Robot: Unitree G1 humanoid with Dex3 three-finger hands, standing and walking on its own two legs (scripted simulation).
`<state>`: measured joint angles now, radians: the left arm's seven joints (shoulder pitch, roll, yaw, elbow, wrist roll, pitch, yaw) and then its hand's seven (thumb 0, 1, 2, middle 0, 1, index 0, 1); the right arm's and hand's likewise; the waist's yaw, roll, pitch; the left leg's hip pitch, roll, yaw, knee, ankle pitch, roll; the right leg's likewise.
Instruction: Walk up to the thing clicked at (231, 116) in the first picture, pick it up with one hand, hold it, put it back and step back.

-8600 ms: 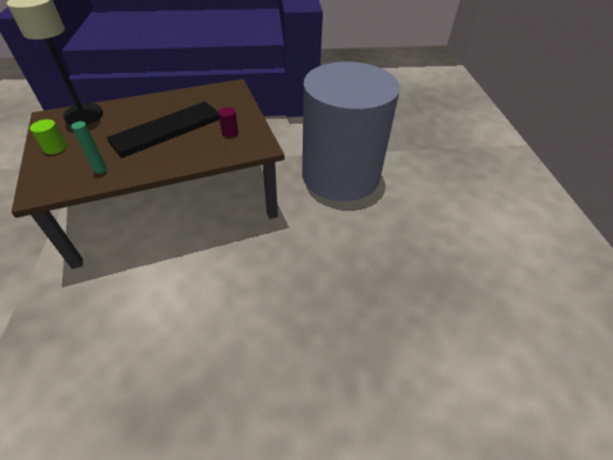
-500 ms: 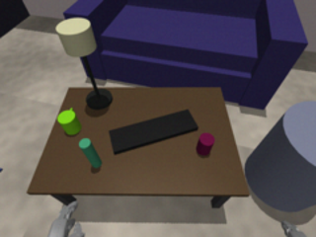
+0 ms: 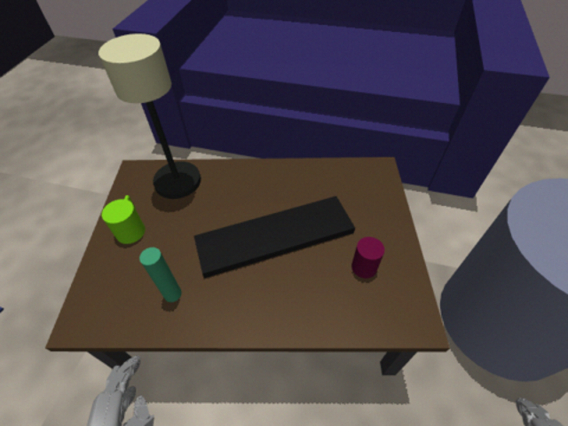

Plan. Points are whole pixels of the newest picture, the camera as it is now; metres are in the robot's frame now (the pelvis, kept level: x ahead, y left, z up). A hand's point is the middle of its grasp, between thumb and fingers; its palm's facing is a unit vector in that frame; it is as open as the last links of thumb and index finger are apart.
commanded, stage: go down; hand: right
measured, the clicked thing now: (367, 258) +0.57 -0.17 -0.31
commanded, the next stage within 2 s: approach in 1.50 s
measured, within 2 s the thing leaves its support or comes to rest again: neither
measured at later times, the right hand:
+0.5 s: hand (521, 362) +0.25 -0.31 -0.04, palm faces +0.17 +0.95 -0.26, open 17.3 cm
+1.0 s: hand (526, 278) +0.36 -0.34 -0.01, palm faces +0.17 +0.98 -0.12, open 17.4 cm
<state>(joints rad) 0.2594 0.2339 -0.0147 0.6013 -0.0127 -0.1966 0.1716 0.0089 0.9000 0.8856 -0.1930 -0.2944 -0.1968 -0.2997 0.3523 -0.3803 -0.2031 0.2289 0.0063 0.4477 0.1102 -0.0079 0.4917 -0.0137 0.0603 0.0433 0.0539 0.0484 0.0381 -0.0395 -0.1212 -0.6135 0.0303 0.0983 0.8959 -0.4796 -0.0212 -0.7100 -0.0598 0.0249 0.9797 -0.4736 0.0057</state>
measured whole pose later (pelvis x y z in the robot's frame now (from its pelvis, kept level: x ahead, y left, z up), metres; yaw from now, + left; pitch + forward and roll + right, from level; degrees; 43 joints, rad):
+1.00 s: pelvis -0.03 +0.00 -0.02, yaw +2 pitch +19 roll +3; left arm 0.34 0.31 -0.03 0.70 0.02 -0.14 0.10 0.01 0.90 0.89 -0.19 -0.30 -0.20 -0.30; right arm -0.56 -0.75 -0.59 1.16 0.06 -0.19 0.45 -0.01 0.51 -0.04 0.05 0.05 0.04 0.05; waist 0.10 0.01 -0.07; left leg -0.89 0.02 0.07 1.02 -0.46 -0.01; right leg -0.96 -0.08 0.01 1.08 -0.45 0.00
